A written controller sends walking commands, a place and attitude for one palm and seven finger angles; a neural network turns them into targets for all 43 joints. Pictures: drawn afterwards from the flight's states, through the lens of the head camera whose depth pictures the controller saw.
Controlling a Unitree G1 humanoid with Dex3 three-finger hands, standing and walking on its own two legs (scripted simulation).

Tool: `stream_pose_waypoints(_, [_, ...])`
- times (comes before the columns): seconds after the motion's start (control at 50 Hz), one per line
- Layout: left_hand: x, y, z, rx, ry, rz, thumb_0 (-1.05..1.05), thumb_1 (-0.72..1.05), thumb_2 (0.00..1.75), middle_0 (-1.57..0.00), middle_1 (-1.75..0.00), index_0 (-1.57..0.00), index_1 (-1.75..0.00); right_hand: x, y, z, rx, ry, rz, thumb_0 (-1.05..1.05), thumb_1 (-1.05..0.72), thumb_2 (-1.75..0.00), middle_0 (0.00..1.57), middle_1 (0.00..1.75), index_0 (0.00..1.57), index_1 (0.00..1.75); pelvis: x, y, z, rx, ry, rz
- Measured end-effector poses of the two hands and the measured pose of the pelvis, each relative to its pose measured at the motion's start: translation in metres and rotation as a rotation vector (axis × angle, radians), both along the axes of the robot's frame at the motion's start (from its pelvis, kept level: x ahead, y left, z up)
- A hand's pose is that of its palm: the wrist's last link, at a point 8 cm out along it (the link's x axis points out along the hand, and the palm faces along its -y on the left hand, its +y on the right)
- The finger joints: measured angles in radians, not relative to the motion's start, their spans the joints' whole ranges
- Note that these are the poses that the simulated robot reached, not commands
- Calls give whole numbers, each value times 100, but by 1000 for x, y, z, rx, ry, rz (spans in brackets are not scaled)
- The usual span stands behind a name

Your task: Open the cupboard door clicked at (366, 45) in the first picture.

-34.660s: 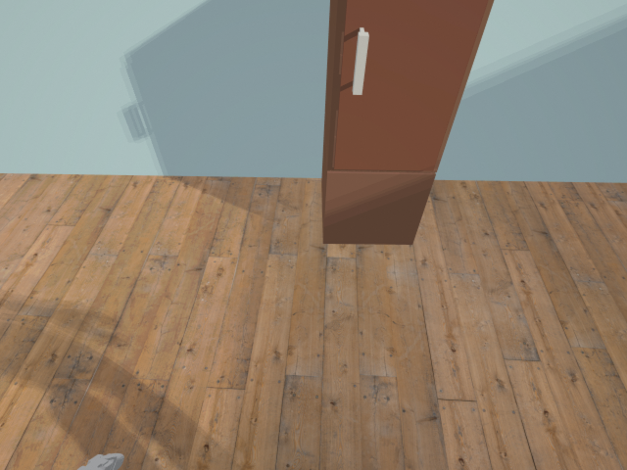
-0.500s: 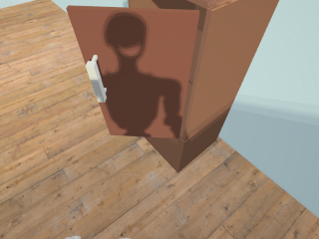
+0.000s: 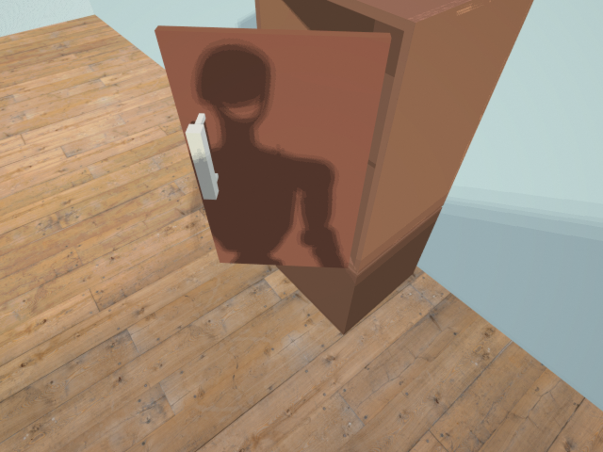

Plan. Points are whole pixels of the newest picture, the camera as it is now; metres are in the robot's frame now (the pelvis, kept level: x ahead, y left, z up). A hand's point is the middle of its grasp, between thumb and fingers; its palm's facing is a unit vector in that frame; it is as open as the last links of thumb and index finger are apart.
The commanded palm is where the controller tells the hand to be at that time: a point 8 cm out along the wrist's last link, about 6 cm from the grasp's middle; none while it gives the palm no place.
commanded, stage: come to a stop and stand still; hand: left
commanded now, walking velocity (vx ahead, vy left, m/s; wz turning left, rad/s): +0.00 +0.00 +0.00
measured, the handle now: (206, 157) +0.58 +0.22 +0.04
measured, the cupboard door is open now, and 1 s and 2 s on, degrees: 46 46 46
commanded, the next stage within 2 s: look again from close up in 1.20 s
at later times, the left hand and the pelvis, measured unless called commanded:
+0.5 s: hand out of the picture +0.05 +0.17 -0.16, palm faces -0.02 -0.97 -0.23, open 7.4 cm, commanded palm none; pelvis +0.02 -0.02 +0.01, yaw -1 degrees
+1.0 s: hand out of the picture +0.06 +0.13 -0.16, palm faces +0.00 -0.98 -0.22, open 7.4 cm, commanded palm none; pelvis +0.03 -0.05 +0.01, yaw -1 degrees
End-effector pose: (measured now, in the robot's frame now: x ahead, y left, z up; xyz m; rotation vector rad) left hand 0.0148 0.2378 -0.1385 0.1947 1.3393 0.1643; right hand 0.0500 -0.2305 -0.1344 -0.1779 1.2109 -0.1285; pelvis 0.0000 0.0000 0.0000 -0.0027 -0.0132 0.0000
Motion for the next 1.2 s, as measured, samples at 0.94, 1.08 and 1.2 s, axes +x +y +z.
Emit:
stream_pose_waypoints(0.94, [41,-59,8,-16,-4,-12,1,92,90,-20,-30,-20,-30,-18,-41,-5,32,170,-44,0,-91,-90,20,29,20,30,31,-52,9,13,5,-12])
stream_pose_waypoints(1.08, [31,-67,6,-23,16,0,1,92,90,-20,-30,-20,-30,-19,-48,-4,25,177,-42,0,-91,-90,20,29,20,30,31,-58,10,12,4,-10])
stream_pose_waypoints(1.2, [26,-71,5,-29,28,7,1,92,90,-20,-30,-20,-30,-20,-50,-3,22,181,-38,0,-91,-90,20,29,20,30,30,-60,10,11,5,-8])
